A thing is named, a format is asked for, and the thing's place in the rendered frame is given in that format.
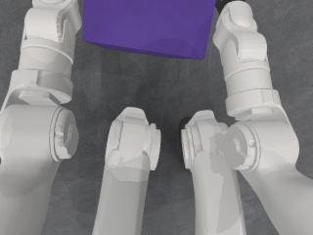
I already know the carton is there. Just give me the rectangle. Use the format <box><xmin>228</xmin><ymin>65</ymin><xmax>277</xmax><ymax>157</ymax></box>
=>
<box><xmin>82</xmin><ymin>0</ymin><xmax>216</xmax><ymax>60</ymax></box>

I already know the left robot forearm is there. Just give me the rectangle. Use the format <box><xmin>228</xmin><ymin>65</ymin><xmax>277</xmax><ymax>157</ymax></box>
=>
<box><xmin>0</xmin><ymin>0</ymin><xmax>82</xmax><ymax>116</ymax></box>

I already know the right robot forearm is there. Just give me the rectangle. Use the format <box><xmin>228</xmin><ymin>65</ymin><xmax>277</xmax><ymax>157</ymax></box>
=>
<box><xmin>212</xmin><ymin>0</ymin><xmax>299</xmax><ymax>151</ymax></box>

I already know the robot left shin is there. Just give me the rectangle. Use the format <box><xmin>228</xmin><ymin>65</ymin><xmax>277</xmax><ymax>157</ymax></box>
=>
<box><xmin>105</xmin><ymin>107</ymin><xmax>149</xmax><ymax>161</ymax></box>

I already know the robot right foot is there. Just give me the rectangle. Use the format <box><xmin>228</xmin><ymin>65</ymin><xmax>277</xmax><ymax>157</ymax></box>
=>
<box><xmin>178</xmin><ymin>117</ymin><xmax>192</xmax><ymax>174</ymax></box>

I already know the robot right hand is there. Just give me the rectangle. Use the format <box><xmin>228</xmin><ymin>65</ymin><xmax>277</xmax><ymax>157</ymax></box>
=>
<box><xmin>215</xmin><ymin>0</ymin><xmax>246</xmax><ymax>16</ymax></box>

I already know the robot left upper arm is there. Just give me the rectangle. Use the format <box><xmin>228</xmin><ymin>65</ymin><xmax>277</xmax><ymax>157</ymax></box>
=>
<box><xmin>0</xmin><ymin>104</ymin><xmax>79</xmax><ymax>235</ymax></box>

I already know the robot right upper arm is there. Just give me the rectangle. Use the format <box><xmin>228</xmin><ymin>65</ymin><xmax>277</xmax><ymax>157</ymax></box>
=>
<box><xmin>222</xmin><ymin>119</ymin><xmax>313</xmax><ymax>235</ymax></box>

